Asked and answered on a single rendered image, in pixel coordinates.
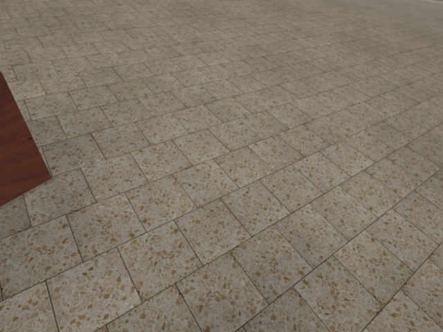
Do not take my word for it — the pedestal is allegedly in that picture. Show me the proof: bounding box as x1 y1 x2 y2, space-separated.
0 71 52 207

